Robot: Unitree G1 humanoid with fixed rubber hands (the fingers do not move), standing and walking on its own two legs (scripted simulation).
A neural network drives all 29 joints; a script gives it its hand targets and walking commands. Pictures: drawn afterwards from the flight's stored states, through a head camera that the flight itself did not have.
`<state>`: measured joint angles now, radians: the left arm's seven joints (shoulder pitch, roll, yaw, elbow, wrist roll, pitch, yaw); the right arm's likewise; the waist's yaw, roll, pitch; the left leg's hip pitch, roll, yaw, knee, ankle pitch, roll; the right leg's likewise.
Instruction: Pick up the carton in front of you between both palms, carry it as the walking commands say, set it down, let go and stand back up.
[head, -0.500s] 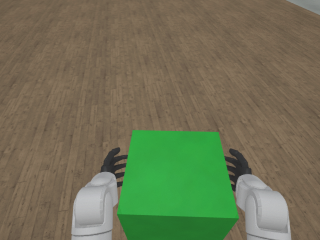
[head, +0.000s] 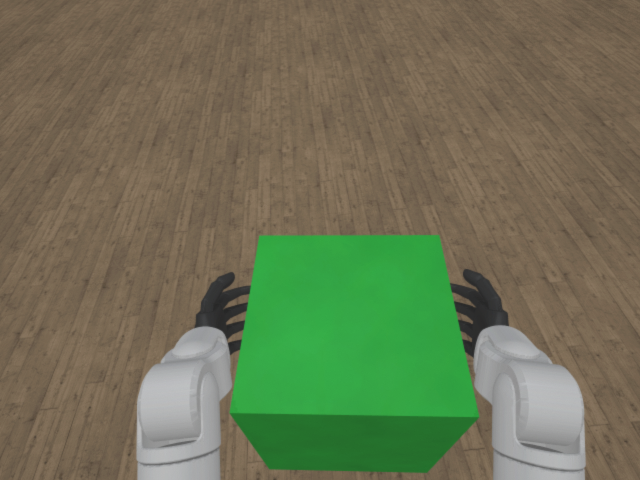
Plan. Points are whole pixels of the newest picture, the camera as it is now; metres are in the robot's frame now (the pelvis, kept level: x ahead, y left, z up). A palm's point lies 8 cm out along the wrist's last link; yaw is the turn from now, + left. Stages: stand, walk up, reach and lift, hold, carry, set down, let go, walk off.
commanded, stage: carry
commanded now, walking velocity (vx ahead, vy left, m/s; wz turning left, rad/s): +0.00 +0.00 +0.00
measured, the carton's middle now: (347, 361) +0.28 +0.00 +0.01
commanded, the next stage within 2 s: none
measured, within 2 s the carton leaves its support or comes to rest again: neither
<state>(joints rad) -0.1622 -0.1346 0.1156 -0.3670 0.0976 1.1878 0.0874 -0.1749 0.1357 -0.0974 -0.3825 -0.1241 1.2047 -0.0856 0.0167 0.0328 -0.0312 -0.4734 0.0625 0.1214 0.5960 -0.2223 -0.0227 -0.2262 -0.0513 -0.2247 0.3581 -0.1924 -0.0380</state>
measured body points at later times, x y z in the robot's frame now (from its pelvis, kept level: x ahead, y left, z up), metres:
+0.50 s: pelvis +0.11 +0.02 -0.02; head +0.10 +0.02 +0.43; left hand +0.40 +0.15 +0.06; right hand +0.38 -0.15 +0.06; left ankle +0.13 +0.12 -0.75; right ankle +0.00 -0.09 -0.74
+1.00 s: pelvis +0.07 +0.01 -0.02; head +0.03 +0.02 +0.43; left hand +0.35 +0.15 +0.04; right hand +0.33 -0.16 +0.04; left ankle +0.13 +0.12 -0.75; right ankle +0.00 -0.09 -0.75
